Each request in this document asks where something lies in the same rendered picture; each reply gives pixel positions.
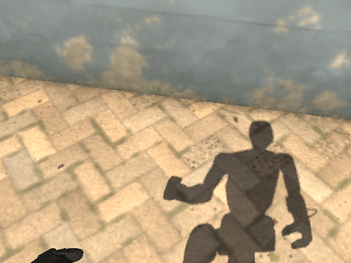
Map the robot left hand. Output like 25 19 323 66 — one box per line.
31 248 83 263

